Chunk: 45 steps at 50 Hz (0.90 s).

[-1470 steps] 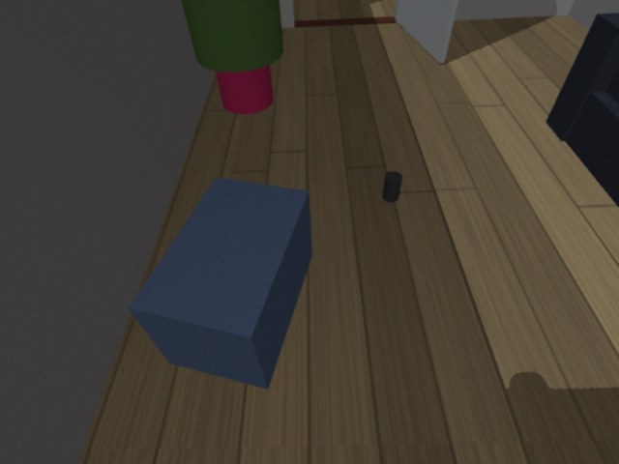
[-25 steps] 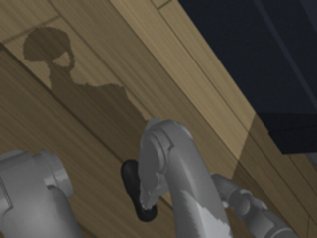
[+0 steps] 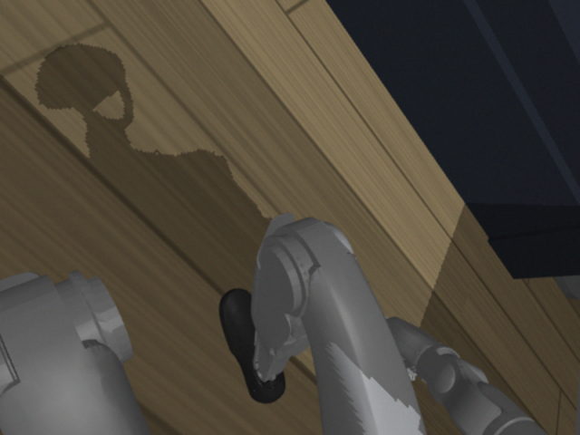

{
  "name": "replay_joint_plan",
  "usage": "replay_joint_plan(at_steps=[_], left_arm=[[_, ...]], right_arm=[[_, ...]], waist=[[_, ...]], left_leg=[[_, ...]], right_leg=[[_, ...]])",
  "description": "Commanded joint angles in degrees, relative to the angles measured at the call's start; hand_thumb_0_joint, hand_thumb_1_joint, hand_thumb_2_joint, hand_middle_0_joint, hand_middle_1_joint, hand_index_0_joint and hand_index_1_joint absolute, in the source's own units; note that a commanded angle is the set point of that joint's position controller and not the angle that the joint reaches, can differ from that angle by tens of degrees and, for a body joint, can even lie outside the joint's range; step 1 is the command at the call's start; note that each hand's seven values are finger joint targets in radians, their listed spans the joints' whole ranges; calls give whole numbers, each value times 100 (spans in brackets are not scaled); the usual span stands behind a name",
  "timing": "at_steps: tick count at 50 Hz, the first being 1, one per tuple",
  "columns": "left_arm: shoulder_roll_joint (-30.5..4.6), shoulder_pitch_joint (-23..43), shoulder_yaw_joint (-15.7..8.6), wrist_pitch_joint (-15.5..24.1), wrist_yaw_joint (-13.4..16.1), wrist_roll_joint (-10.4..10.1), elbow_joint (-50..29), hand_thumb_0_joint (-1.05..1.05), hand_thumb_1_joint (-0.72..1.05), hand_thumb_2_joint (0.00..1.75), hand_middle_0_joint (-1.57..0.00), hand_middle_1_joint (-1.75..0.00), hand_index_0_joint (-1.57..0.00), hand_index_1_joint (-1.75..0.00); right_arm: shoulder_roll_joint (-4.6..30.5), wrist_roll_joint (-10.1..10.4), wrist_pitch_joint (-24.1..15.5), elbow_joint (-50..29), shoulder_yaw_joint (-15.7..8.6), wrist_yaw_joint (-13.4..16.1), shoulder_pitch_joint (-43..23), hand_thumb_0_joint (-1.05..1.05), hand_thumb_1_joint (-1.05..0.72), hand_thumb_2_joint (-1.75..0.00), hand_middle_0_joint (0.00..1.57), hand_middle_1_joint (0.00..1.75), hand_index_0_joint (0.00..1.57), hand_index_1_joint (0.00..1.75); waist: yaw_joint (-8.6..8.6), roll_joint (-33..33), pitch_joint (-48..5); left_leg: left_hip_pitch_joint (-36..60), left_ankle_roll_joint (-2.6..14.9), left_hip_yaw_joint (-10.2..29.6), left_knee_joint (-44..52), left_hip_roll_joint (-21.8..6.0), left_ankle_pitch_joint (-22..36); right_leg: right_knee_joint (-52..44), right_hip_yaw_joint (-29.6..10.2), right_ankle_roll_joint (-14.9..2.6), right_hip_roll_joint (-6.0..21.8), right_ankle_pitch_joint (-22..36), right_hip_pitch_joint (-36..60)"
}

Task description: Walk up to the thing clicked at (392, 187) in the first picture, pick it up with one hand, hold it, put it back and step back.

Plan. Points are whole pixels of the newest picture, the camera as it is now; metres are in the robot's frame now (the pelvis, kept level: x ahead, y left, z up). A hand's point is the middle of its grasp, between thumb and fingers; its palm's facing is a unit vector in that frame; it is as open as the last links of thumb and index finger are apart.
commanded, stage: withdraw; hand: left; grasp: from the side
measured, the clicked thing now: out of the picture +0.44 +0.37 -0.22
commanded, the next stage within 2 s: rise in 0.22 s
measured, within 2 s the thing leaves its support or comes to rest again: rests again in 0.14 s
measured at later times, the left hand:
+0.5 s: hand out of the picture +0.37 +0.48 -0.10, palm faces +0.63 -0.75 -0.19, open 17.3 cm
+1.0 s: hand out of the picture +0.23 +0.41 +0.09, palm faces +0.43 -0.72 -0.54, open 17.2 cm
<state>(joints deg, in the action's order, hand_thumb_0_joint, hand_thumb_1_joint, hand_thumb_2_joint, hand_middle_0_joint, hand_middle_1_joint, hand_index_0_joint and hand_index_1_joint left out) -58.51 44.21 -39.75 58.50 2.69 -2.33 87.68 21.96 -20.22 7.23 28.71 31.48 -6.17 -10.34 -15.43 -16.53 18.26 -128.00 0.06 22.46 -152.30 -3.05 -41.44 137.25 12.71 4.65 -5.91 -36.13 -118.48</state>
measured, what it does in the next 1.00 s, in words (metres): rises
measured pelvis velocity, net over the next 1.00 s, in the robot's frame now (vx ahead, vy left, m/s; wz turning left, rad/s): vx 0.02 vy -0.02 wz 0.22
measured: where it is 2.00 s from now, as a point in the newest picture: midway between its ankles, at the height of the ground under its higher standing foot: (188, 409)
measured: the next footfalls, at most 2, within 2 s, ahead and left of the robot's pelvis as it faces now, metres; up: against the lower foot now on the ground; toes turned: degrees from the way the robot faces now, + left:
none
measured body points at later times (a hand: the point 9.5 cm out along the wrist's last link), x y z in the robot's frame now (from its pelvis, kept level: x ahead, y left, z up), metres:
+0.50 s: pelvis +0.00 +0.00 +0.02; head +0.21 +0.18 +0.37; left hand +0.33 +0.52 -0.08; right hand +0.18 -0.25 -0.04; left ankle +0.08 +0.12 -0.25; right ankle +0.14 -0.13 -0.25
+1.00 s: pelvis +0.02 -0.02 +0.17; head +0.21 +0.07 +0.57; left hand +0.21 +0.44 +0.12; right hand +0.26 -0.21 +0.04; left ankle +0.07 +0.12 -0.25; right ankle +0.14 -0.13 -0.25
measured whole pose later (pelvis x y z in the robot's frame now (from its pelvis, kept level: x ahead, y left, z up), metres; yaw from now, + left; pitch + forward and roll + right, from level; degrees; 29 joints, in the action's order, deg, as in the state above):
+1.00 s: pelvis +0.02 -0.02 +0.17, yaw +13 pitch +33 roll -6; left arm -31.0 6.9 -24.5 1.4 2.5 2.3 25.1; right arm 14.6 2.3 8.5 31.0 1.0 -0.6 2.5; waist -0.6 -0.3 -7.6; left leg -111.3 0.0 5.0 -115.2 -3.6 -37.4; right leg 111.8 2.1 2.3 0.5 -37.6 -107.3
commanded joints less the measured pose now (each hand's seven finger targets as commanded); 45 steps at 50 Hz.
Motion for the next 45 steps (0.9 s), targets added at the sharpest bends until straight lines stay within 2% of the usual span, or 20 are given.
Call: replay_joint_plan(at_steps=[1,7,12,13,14,17,18,19,20,23,24,27,28,33,36,38,40,43,44,45], left_arm=[[-2257,1334,-386,345,-7,-48,-1471,0,-60,13,-9,-14,-11,-12],[-2538,1211,-501,-235,-420,-21,-1779,0,-61,10,-8,-13,-11,-11],[-1998,748,-475,-832,-986,-301,-1575,0,-61,9,-10,-16,-13,-13],[-1692,638,-318,-960,-1112,-375,-1368,0,-61,10,-11,-17,-15,-14],[-1818,587,-511,-1043,-1167,-427,-1628,0,-61,10,-11,-17,-15,-14],[-1493,467,-344,-1231,-1379,-470,-1804,0,-53,2,-6,-7,-7,-3],[-1983,148,-401,-1708,-1089,279,-1118,0,-48,5,-7,-8,-8,-7],[-1914,522,-442,-1870,-1014,187,-1695,0,-50,6,-7,-8,-7,-7],[-2000,844,-436,-1968,-961,253,-2183,0,-50,6,-7,-8,-7,-7],[-2763,1040,-757,-2458,-740,547,-3392,0,-55,5,-10,-9,-10,-9],[-2823,704,-835,-2646,-663,617,-3639,0,-47,13,-8,-10,-8,-10],[-2108,317,-558,-3179,-514,691,-4006,0,-39,15,-7,-9,-7,-9],[-2049,188,-575,-3335,-449,695,-4355,0,-41,14,-7,-8,-7,-8],[-243,-993,348,-4173,-349,651,-4530,0,-47,11,-7,-7,-6,-7],[-62,-1409,474,-4541,-261,608,-5447,0,-49,9,-6,-7,-6,-7],[271,-1770,636,-4763,-219,569,-5653,0,-51,8,-5,-6,-5,-6],[219,-2002,617,-4907,-146,530,-6255,0,-52,7,-5,-6,-5,-6],[431,-2613,711,-5173,-10,464,-7110,0,-51,8,-5,-6,-5,-6],[605,-2777,813,-5245,28,464,-7043,0,-54,6,-5,-5,-5,-6],[530,-2779,726,-5295,90,441,-7498,0,-52,8,-5,-6,-5,-6]], right_arm=[[2100,3,120,-6,-741,183,314,0,-88,-89,20,30,20,30],[2078,159,210,37,-900,268,465,0,-89,-89,20,30,20,30],[2007,385,183,-5,-1100,315,666,0,-87,-89,20,30,20,30],[1942,424,186,131,-1116,314,808,0,-87,-89,20,30,20,30],[1983,466,154,33,-1208,319,833,0,-86,-89,20,30,20,30],[1929,595,104,20,-1355,320,842,0,-87,-90,20,30,20,30],[1818,820,124,299,-1758,285,1080,0,-92,-91,20,30,20,30],[1781,879,136,229,-1770,254,1118,0,-92,-91,20,30,20,30],[1780,933,148,233,-1849,231,1194,0,-92,-91,20,30,20,30],[1669,1111,195,215,-2132,199,1397,0,-99,-93,20,30,20,30],[1626,1166,206,221,-2242,166,1488,0,-91,-90,20,30,20,30],[1486,1343,235,334,-2544,148,1677,0,-90,-90,20,30,20,30],[1411,1419,247,288,-2636,160,1702,0,-90,-90,20,30,20,30],[1149,1737,253,322,-3133,170,1844,0,-90,-90,20,30,20,30],[980,1942,240,178,-3408,230,1893,0,-90,-90,20,30,20,30],[948,2028,216,86,-3513,259,1871,0,-90,-90,20,30,20,30],[845,2104,199,41,-3555,351,1864,0,-90,-90,20,30,20,30],[723,2197,128,-237,-3594,484,1844,0,-90,-90,20,30,20,30],[681,2212,89,-231,-3579,534,1785,0,-90,-90,20,30,20,30],[622,2231,63,-309,-3584,585,1813,0,-90,-90,20,30,20,30]], waist=[[-384,3951,-3769],[-237,4295,-3785],[-141,3700,-3667],[-202,3482,-3622],[-88,3386,-3779],[-5,3375,-3796],[273,3697,-4188],[212,3697,-4293],[265,3913,-4419],[671,4617,-5161],[789,4713,-5299],[879,4804,-5179],[1022,4797,-5332],[1039,4013,-5281],[1231,3441,-5724],[1202,2982,-5629],[1386,2819,-5825],[1480,2679,-6172],[1457,2683,-5942],[1487,2671,-6118]], left_leg=[[2808,-206,-562,1986,-419,1395],[2810,-220,-680,2147,-402,1427],[2386,-128,-726,2221,-364,1207],[2239,-85,-730,2194,-348,1073],[2264,-75,-754,2182,-338,1126],[2271,-71,-721,2310,-323,984],[2821,-96,-876,2590,-296,1064],[2768,-99,-866,2567,-323,1116],[2843,-103,-910,2626,-306,1069],[3322,-116,-1092,2858,-250,1171],[3421,-125,-1166,2895,-236,1274],[3482,-150,-1249,3284,-196,1003],[3548,-144,-1296,3403,-174,969],[3445,-67,-1389,3860,-73,658],[3550,28,-1484,4149,-4,497],[3500,84,-1496,4404,31,266],[3676,106,-1526,4689,48,243],[4193,119,-1541,5218,49,167],[4252,119,-1528,5384,43,53],[4437,122,-1556,5539,49,77]], right_leg=[[-793,696,-460,-101,1245,1678],[-799,595,-502,-65,1185,1423],[-902,584,-509,-48,1027,1302],[-984,591,-484,-57,941,1347],[-1000,580,-487,-46,994,1356],[-931,578,-537,-9,840,1066],[-1055,433,-573,69,769,834],[-1058,420,-572,57,824,806],[-1046,369,-578,84,794,731],[-1056,169,-622,149,755,757],[-1041,85,-634,165,778,755],[-1134,3,-674,206,621,438],[-1251,-34,-686,212,592,450],[-1750,-192,-722,294,345,253],[-2217,-386,-715,327,203,634],[-2570,-473,-693,331,59,906],[-2864,-571,-679,347,3,1248],[-3334,-667,-660,378,-24,1882],[-3442,-695,-646,395,-75,1936],[-3634,-724,-644,400,-53,2254]])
